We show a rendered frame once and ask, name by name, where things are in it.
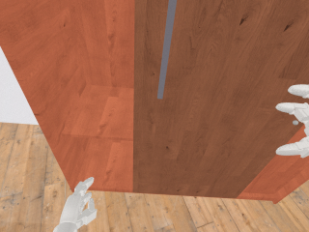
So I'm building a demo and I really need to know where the left robot hand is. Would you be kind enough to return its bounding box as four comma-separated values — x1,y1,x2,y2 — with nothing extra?
59,177,98,229

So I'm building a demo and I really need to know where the wardrobe door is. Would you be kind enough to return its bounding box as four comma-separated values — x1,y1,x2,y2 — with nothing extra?
132,0,309,199
243,125,309,194

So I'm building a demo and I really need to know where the robot left forearm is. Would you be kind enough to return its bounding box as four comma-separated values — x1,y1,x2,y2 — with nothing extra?
53,222,78,232

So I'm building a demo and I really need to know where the handle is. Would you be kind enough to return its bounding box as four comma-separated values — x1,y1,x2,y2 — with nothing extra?
157,0,177,100

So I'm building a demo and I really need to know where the right robot hand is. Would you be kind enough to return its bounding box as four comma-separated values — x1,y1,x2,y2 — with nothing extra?
275,84,309,158

